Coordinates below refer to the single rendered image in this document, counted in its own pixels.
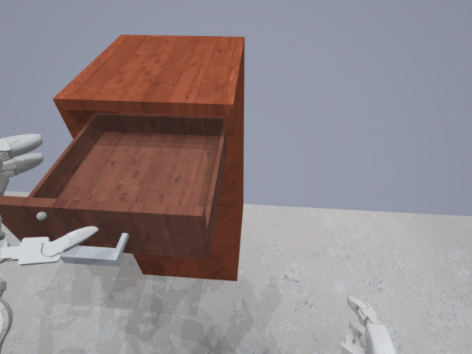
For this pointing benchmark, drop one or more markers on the handle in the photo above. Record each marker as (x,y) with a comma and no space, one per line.
(99,256)

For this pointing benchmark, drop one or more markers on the cabinet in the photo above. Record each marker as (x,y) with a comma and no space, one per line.
(200,76)

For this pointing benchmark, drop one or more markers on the drawer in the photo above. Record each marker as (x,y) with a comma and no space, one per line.
(156,177)

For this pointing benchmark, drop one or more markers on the robot right hand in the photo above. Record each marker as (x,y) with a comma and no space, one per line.
(374,338)

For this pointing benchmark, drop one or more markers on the robot left hand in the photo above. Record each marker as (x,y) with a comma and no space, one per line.
(32,250)

